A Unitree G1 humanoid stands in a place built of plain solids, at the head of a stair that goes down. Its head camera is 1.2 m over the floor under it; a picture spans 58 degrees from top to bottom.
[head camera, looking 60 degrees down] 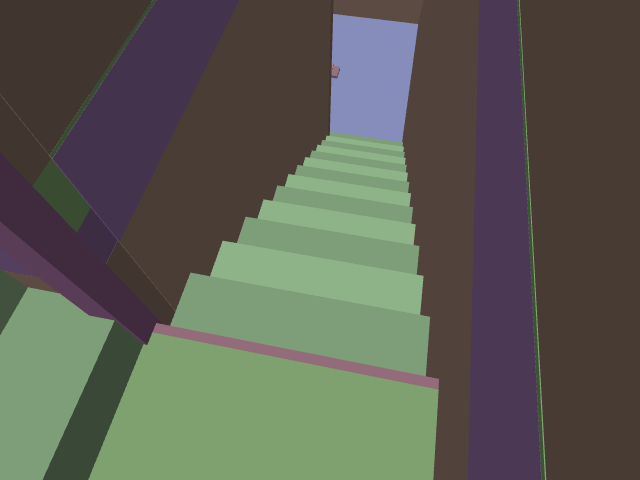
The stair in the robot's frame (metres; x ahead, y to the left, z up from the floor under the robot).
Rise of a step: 0.20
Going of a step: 0.25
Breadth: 0.85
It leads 11 degrees to the right of straight ahead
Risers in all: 14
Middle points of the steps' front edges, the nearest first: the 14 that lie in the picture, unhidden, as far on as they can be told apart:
0.34 0.09 0.00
0.59 0.04 -0.19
0.84 0.00 -0.39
1.08 -0.05 -0.58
1.33 -0.10 -0.78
1.57 -0.15 -0.97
1.82 -0.20 -1.17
2.06 -0.25 -1.36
2.31 -0.29 -1.56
2.55 -0.34 -1.75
2.80 -0.39 -1.95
3.04 -0.44 -2.14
3.29 -0.49 -2.34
3.53 -0.54 -2.54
